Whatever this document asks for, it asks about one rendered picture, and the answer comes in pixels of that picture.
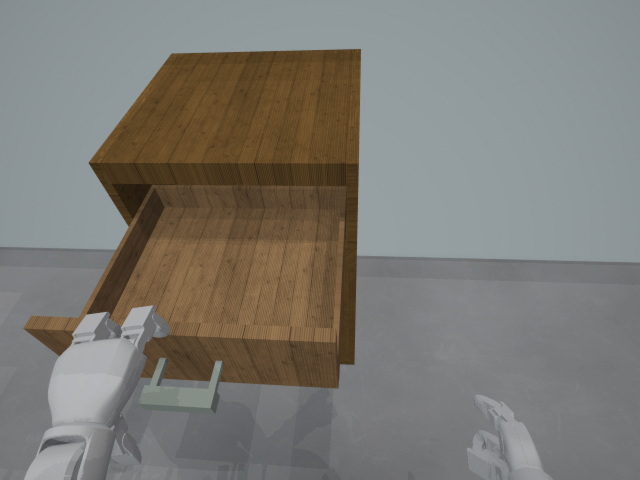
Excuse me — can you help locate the left robot hand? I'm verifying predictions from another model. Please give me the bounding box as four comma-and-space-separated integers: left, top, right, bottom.
48, 305, 170, 466

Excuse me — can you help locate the right robot hand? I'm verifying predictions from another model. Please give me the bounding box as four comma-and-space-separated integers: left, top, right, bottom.
467, 395, 545, 480

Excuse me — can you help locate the cabinet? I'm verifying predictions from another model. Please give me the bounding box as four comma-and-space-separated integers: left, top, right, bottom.
89, 49, 361, 365

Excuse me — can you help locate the left robot forearm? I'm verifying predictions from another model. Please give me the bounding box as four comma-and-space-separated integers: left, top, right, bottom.
24, 422, 116, 480

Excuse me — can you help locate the drawer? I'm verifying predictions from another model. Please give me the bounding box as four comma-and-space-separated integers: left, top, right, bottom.
23, 185, 347, 389

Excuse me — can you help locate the handle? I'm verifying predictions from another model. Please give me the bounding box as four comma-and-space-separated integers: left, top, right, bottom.
138, 358, 224, 414

